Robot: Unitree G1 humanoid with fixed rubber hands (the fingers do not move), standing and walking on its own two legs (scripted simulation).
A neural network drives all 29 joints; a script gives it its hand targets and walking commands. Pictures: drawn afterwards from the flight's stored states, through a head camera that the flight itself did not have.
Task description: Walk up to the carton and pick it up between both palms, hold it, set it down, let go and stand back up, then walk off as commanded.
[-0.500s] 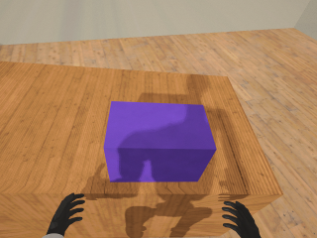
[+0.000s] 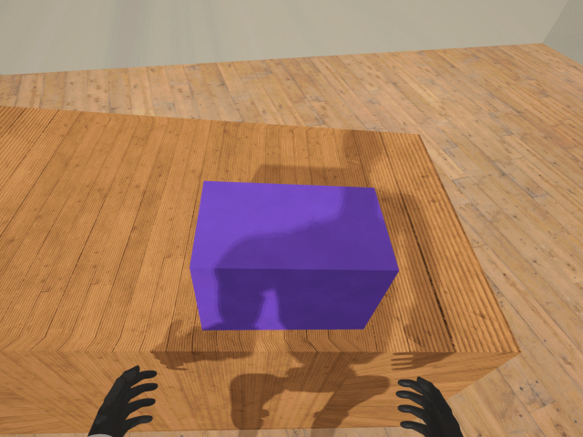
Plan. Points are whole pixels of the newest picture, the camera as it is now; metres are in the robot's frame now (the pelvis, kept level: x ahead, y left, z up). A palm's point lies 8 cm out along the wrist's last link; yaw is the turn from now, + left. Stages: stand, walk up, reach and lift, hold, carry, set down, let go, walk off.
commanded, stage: set down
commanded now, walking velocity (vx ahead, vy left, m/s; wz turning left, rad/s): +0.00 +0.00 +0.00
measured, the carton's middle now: (288, 259) +0.43 +0.02 -0.03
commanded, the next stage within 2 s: let go in 0.42 s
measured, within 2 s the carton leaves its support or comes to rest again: neither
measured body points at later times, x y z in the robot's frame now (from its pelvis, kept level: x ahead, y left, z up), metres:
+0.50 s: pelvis +0.00 +0.00 +0.00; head +0.06 +0.03 +0.45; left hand +0.17 +0.24 -0.09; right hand +0.19 -0.21 -0.08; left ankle +0.04 +0.12 -0.74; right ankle -0.01 -0.09 -0.74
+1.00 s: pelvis +0.00 +0.00 +0.00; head +0.05 +0.02 +0.45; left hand +0.17 +0.24 -0.09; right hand +0.18 -0.21 -0.09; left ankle +0.04 +0.12 -0.74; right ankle -0.01 -0.09 -0.74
